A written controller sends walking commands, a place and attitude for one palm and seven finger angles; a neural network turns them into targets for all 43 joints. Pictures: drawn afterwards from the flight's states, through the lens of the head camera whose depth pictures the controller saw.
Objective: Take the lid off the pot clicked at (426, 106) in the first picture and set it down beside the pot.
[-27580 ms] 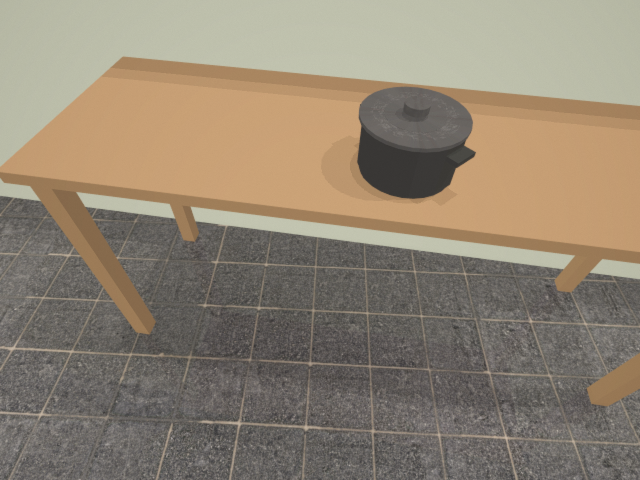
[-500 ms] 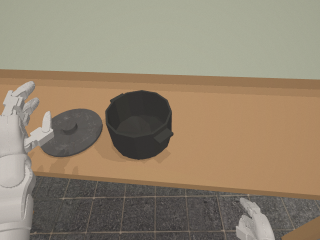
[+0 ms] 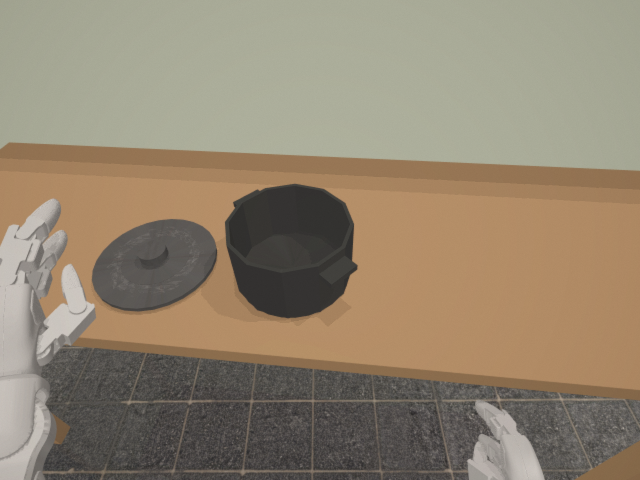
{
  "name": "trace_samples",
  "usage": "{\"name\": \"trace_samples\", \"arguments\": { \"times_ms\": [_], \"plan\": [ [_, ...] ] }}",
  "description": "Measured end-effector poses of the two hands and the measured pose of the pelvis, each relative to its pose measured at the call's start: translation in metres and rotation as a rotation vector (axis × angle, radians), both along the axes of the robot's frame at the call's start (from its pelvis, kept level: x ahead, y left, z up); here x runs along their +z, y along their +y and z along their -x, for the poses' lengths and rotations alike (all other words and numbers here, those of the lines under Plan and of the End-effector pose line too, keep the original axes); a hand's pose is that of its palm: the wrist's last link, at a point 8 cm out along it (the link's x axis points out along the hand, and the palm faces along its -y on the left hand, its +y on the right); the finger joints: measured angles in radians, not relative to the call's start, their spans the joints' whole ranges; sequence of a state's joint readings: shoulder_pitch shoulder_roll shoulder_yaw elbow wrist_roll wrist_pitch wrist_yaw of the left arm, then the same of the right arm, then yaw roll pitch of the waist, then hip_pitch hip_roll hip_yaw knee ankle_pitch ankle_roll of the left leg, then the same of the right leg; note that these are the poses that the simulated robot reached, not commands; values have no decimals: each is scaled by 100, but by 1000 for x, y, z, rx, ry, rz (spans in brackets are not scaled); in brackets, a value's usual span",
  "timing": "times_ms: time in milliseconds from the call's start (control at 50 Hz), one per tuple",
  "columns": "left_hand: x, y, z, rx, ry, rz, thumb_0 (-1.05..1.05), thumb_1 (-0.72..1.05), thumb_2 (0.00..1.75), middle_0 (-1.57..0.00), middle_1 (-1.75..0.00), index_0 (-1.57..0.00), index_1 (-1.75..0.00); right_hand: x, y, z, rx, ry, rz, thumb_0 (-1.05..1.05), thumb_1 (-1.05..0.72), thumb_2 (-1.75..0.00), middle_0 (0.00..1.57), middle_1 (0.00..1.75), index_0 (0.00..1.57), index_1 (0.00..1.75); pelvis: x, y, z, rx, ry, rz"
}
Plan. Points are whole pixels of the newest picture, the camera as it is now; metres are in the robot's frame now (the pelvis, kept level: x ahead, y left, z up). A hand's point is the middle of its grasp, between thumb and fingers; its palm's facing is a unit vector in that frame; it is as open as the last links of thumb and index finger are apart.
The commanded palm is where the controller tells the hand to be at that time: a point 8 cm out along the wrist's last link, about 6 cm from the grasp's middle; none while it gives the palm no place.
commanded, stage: draw the hand back to the body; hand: left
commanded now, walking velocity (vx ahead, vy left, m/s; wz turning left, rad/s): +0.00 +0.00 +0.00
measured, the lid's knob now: (152, 252) +0.46 +0.35 -0.01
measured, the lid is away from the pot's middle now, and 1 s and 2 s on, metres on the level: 0.25 0.25 0.25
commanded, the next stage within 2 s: step back with the hand held close in 0.42 s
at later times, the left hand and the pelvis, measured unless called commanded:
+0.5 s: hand (69, 350) +0.18 +0.25 +0.16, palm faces +0.44 -0.82 -0.37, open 7.4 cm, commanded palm +0.13 +0.29 +0.18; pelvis +0.00 +0.01 +0.00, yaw +0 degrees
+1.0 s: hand (38, 384) +0.15 +0.27 +0.15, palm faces +0.32 -0.82 -0.48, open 7.4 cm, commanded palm +0.09 +0.31 +0.18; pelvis -0.04 +0.03 -0.01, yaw +0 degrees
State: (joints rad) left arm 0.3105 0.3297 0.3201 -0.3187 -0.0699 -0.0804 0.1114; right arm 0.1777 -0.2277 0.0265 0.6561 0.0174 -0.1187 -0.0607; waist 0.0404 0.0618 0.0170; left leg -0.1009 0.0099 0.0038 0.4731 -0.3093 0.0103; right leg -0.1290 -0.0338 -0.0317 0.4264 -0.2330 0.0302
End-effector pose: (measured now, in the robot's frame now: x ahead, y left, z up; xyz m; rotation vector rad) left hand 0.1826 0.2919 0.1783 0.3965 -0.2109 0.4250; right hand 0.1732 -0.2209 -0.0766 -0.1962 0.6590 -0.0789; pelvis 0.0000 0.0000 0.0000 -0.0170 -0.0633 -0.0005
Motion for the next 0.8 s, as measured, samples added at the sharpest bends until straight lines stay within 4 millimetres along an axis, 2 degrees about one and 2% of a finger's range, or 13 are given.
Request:
{"name": "trace_samples", "arguments": {
  "times_ms": [320,560,660,800],
  "plan": [
    [-3,-4,40,-5,43,-32,1,89,90,-21,-31,-21,-30,9,17,-12,31,-60,-2,1,-91,-90,20,30,20,30,-2,8,0,0,0,6],
    [-2,0,38,5,35,-32,1,89,90,-21,-31,-21,-30,10,26,-20,49,-60,-2,1,-91,-90,20,30,21,30,-2,9,-3,3,3,7],
    [5,10,30,-19,-12,-88,1,88,90,-21,-31,-21,-30,11,20,-12,26,-8,28,1,-91,-90,20,30,21,30,-2,11,2,-1,34,13],
    [-12,6,32,-142,75,-104,1,89,90,-21,-31,-21,-30,12,7,15,-62,56,70,1,-91,-90,20,30,21,30,-4,22,14,-7,71,9]
  ]
}}
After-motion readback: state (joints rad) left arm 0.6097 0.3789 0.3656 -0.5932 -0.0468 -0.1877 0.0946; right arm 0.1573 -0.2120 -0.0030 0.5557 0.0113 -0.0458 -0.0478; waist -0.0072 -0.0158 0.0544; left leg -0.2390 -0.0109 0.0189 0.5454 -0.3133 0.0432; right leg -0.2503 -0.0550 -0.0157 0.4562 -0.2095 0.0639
